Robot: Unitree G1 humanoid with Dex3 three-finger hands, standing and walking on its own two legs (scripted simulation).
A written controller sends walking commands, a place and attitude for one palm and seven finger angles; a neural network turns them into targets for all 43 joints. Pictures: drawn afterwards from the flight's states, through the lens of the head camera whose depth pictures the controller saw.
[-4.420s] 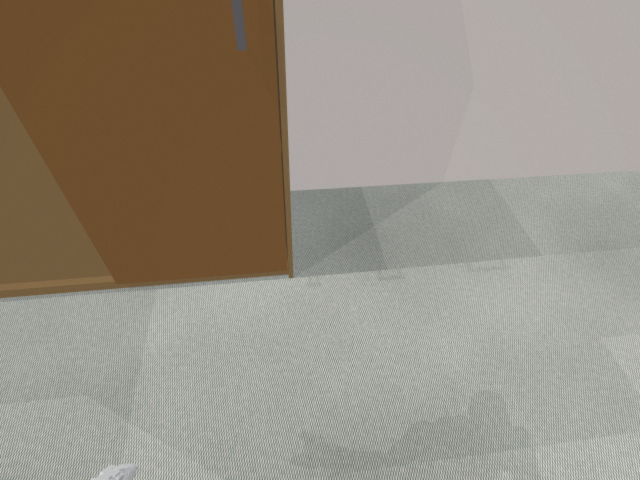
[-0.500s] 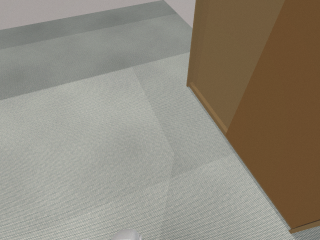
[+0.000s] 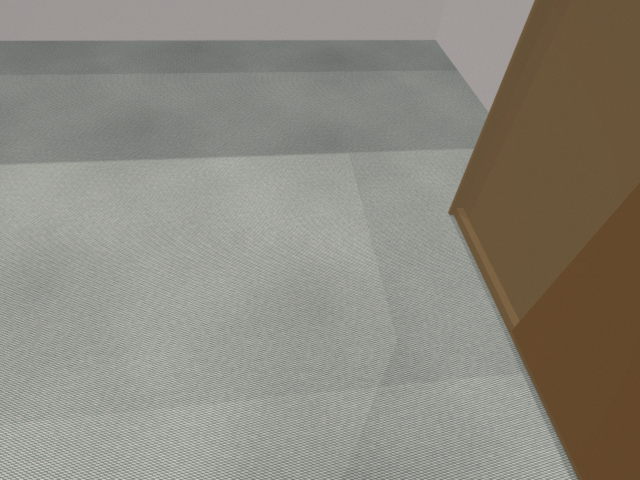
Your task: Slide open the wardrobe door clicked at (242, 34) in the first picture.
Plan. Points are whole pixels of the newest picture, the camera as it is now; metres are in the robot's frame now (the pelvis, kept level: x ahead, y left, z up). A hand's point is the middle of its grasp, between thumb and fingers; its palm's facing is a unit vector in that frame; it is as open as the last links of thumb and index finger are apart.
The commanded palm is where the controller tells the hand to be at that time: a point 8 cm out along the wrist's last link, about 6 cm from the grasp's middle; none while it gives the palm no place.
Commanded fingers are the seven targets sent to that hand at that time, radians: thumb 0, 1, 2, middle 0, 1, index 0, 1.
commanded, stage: walk to a spot facing it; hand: right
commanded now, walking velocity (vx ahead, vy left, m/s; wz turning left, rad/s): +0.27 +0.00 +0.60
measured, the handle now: out of the picture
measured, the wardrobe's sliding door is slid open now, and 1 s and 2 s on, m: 0.00 0.00 0.00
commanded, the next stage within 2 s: turn to face it in 0.68 s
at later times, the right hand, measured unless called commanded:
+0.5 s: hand (466, 451) +0.21 -0.22 -0.18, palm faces -0.27 +0.95 -0.18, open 7.4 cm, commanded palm none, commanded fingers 0.00 -0.90 -0.90 0.20 0.30 0.20 0.30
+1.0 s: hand (384, 352) +0.36 -0.10 -0.16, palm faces -0.46 +0.87 -0.19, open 7.3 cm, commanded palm none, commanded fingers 0.00 -0.90 -0.90 0.20 0.30 0.20 0.30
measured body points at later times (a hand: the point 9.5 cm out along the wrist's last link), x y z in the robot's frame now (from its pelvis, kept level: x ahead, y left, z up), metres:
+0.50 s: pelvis +0.09 -0.04 +0.00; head +0.13 -0.06 +0.45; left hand -0.01 +0.17 -0.14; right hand +0.23 -0.27 -0.16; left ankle +0.10 +0.12 -0.66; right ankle +0.03 -0.14 -0.74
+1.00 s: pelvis +0.18 +0.00 -0.01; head +0.18 +0.01 +0.44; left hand +0.13 +0.25 -0.15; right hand +0.38 -0.14 -0.15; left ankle +0.14 +0.10 -0.74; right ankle +0.28 -0.10 -0.71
